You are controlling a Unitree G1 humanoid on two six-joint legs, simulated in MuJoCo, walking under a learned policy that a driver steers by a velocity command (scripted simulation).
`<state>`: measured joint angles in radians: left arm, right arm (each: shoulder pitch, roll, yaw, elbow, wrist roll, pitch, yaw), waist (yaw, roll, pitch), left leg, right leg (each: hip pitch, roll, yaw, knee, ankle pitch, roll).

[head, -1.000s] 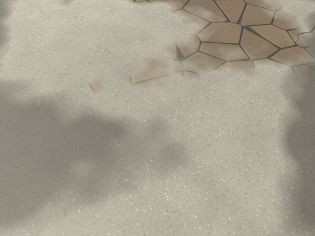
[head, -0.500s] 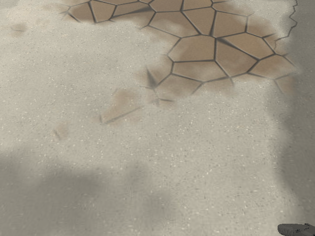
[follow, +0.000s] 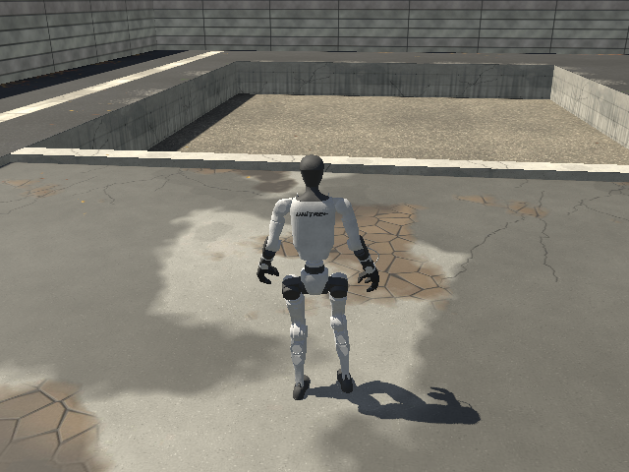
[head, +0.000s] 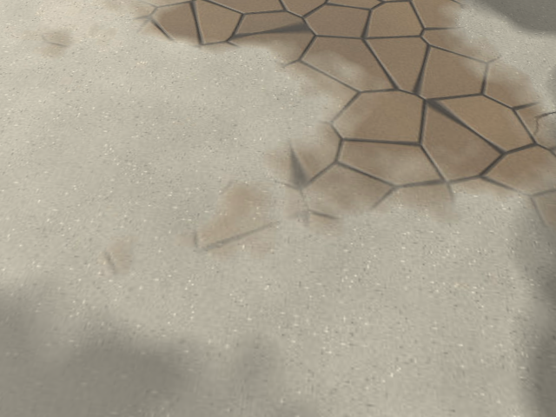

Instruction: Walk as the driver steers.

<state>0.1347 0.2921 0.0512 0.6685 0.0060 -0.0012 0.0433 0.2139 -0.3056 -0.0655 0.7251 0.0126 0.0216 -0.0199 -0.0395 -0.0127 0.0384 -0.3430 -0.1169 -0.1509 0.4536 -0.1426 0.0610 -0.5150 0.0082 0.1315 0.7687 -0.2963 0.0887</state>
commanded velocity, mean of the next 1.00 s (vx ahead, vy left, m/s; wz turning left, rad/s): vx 0.02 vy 0.00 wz -0.08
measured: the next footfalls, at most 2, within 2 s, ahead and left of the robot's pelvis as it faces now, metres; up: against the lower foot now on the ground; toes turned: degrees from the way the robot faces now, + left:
right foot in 0.10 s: +0.10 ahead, -0.14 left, +0.00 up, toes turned +7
left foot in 0.40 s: +0.05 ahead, +0.12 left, +0.00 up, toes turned +1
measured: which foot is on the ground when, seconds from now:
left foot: down 0.00-0.12, up 0.14-0.38, down 0.40-0.84, up 0.86-1.00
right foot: up 0.00-0.08, down 0.10-1.00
